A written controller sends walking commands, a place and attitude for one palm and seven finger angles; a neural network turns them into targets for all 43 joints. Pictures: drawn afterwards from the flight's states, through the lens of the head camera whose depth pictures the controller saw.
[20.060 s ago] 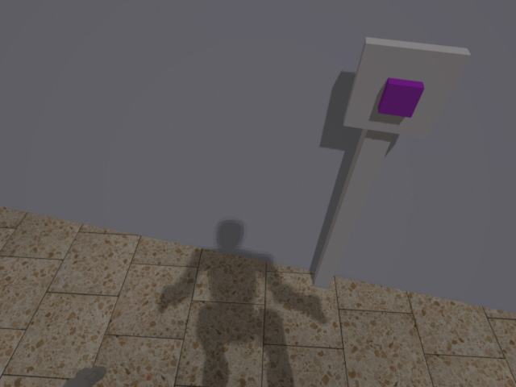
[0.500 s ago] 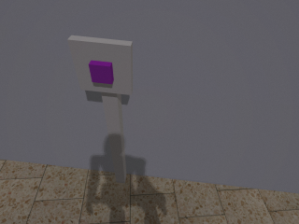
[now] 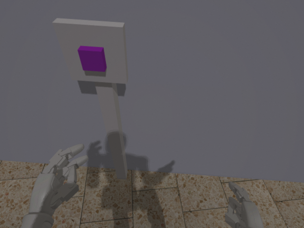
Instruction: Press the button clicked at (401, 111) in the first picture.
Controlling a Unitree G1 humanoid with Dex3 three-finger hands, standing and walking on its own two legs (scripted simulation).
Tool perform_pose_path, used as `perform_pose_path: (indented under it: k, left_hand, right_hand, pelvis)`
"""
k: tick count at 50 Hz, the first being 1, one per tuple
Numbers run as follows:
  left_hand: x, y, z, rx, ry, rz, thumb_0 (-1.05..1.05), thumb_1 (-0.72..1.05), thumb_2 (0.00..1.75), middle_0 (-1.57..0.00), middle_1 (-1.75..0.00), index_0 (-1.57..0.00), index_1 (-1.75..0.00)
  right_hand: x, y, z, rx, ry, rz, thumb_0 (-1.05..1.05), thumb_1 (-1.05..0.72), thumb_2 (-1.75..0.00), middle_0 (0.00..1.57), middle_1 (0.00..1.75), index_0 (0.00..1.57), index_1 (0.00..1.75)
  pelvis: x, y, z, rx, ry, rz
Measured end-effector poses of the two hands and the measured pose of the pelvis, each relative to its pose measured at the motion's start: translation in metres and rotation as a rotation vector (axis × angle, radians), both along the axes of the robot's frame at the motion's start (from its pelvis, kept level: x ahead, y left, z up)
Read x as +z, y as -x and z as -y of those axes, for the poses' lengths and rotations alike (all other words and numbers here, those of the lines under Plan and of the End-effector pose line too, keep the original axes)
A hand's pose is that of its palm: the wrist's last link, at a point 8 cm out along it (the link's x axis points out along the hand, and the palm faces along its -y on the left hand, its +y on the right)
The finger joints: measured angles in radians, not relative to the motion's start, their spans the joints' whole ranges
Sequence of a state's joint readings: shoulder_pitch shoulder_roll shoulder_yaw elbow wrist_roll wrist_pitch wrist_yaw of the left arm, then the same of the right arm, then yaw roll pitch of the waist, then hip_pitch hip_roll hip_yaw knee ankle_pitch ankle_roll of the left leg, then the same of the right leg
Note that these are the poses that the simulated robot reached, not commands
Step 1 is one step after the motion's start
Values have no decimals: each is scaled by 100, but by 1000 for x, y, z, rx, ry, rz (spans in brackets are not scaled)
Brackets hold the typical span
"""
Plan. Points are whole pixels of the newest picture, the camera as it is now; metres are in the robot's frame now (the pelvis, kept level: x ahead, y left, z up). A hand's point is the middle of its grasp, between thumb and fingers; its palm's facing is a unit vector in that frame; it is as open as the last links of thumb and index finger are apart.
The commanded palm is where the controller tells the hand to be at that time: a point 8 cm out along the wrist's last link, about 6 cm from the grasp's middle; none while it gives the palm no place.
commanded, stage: raise the hand and make a fist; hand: left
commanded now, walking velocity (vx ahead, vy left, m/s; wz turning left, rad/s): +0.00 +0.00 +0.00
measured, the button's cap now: (93, 58) +0.52 +0.19 +0.19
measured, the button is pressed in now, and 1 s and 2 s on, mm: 0 0 0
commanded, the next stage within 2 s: aim a knuckle at the button in 1.68 s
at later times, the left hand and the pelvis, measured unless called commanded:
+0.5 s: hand (72, 185) +0.21 +0.19 +0.07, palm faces -0.02 -1.00 -0.06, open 3.2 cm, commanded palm +0.17 +0.24 +0.08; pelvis +0.03 -0.03 +0.00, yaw +1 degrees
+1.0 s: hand (51, 160) +0.23 +0.21 +0.14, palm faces +0.01 -1.00 -0.08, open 3.1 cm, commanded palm +0.20 +0.26 +0.15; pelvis +0.03 +0.00 +0.02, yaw +2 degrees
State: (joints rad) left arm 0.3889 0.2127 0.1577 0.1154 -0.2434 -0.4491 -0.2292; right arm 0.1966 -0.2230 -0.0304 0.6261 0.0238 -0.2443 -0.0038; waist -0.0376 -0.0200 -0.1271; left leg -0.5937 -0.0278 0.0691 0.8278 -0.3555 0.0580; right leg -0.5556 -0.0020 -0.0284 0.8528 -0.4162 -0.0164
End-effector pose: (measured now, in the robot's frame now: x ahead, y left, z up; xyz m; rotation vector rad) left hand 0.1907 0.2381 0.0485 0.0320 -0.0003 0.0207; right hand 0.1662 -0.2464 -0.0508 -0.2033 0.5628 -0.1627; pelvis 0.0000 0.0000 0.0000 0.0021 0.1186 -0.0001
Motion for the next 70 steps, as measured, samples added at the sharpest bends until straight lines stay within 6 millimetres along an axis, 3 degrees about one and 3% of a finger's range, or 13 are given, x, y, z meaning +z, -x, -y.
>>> perform_pose_path:
  k: [5, 7, 10, 15, 21, 24, 30, 38, 46, 55, 64, 70]
  left_hand:
    - [-49, 49, 4, -57, 49, -198, 1, 90, 90, -54, -68, -55, -68]
    - [-48, 68, -1, 14, 51, -216, 1, 90, 90, -60, -73, -60, -74]
    - [-22, 77, -8, 117, -3, -98, 2, 90, 90, -68, -82, -68, -83]
    - [22, 49, -2, 65, -85, 133, 2, 90, 90, -82, -97, -82, -98]
    - [12, 6, 14, -135, -49, -103, 1, 90, 90, -98, -115, -98, -115]
    - [20, 2, 4, -75, -25, -139, 1, 90, 90, -106, -124, -107, -124]
    - [53, 8, -17, 55, -47, 12, 2, 90, 90, -120, -140, -120, -140]
    - [47, 0, -5, -80, -33, -43, 1, 90, 90, -128, -148, -128, -148]
    - [94, -10, -28, 7, -59, 123, 2, 89, 90, -130, -150, -130, -150]
    - [98, -20, -29, -48, -57, 3, 1, 90, 90, -130, -150, -130, -150]
    - [144, -33, -42, -8, -81, 135, 2, 90, 90, -130, -150, -130, -150]
    - [135, -41, -33, -46, -61, 21, 1, 90, 90, -130, -150, -130, -150]
  right_hand:
    - [21, -44, 14, 64, 67, 112, 1, -91, -90, 20, 30, 20, 29]
    - [24, -57, 14, 86, 87, 128, 1, -91, -90, 20, 30, 20, 29]
    - [18, -70, 9, 127, 96, 122, 1, -91, -90, 20, 30, 20, 29]
    - [-10, -71, -6, 171, 27, 72, 1, -91, -90, 20, 30, 20, 29]
    - [-28, -38, -11, 68, -90, -30, 1, -91, -90, 20, 30, 20, 30]
    - [-27, -21, -4, 8, -93, -67, 1, -90, -90, 20, 30, 20, 30]
    - [-21, -4, 17, -18, -27, -108, 1, -91, -90, 20, 30, 20, 29]
    - [2, -17, 20, -15, 30, -18, 1, -91, -90, 20, 30, 20, 29]
    - [24, -41, -15, 59, -13, 92, 1, -91, -90, 20, 30, 20, 29]
    - [29, -50, -45, 134, -46, 97, 1, -90, -90, 20, 30, 20, 30]
    - [27, -45, -42, 147, -38, 60, 1, -90, -90, 20, 30, 20, 30]
    - [27, -42, -32, 113, -46, 53, 1, -90, -90, 20, 30, 20, 30]
  pelvis:
    - [-15, -5, 13, 12, 13, -31]
    - [-18, -8, 17, 24, 24, -35]
    - [-22, -12, 22, 47, 39, -38]
    - [-26, -10, 28, 71, 54, -45]
    - [-14, -17, 32, 37, 27, -46]
    - [-6, -24, 32, 21, 17, -34]
    - [2, -29, 27, 26, 20, -18]
    - [7, -26, 14, 26, 26, 10]
    - [15, -26, 6, 34, 32, 60]
    - [23, -25, -1, 40, 27, 99]
    - [28, -24, 0, 47, 24, 130]
    - [31, -24, 3, 40, 15, 133]
